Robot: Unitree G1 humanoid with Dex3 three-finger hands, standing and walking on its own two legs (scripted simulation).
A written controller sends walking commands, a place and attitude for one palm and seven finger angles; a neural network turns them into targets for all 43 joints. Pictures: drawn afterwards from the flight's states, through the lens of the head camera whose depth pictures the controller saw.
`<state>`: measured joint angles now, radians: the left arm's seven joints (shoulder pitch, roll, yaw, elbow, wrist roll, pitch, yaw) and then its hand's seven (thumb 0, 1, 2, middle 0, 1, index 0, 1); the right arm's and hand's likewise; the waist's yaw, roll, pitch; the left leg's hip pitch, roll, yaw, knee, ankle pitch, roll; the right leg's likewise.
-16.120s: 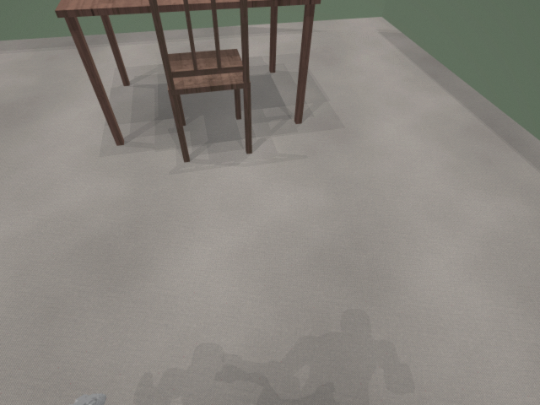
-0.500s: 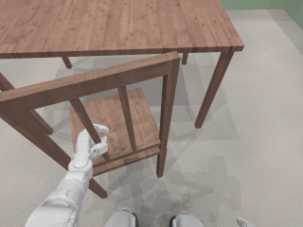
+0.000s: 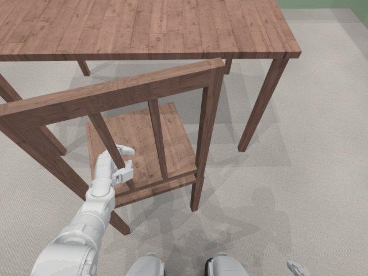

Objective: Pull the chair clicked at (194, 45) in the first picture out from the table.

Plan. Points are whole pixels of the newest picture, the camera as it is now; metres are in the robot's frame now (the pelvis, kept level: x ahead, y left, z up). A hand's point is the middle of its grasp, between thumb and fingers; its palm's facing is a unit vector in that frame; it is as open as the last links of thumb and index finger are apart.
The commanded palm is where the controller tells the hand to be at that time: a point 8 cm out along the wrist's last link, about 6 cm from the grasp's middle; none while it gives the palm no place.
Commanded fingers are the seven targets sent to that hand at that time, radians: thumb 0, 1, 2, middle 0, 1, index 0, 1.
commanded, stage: step backward, pulling the chair out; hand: left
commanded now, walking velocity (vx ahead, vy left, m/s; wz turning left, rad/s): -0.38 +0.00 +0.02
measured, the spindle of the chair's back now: (117, 159) +0.38 +0.16 -0.03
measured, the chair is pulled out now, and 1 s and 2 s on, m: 0.19 0.31 0.47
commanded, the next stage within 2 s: none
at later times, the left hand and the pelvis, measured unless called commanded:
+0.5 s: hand (127, 184) +0.33 +0.14 -0.06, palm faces +0.02 -0.99 -0.17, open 5.1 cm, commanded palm +0.32 +0.19 -0.05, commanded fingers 0.00 0.90 0.90 -0.50 -1.45 -0.50 -1.45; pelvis -0.05 +0.01 +0.00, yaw +0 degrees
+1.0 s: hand (121, 223) +0.24 +0.14 -0.06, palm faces +0.02 -0.99 -0.16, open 5.1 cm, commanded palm +0.24 +0.19 -0.05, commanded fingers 0.00 0.90 0.90 -0.50 -1.45 -0.50 -1.45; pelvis -0.13 +0.01 +0.01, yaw +1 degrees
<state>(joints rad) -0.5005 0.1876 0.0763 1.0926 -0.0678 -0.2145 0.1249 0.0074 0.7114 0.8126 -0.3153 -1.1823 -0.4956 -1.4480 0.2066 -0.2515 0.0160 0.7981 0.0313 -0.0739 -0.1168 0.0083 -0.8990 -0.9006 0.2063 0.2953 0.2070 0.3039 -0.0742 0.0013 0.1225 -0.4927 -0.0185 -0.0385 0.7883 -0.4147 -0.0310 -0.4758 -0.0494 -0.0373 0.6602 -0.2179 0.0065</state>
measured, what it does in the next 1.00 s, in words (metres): walks backwards: left foot, then right foot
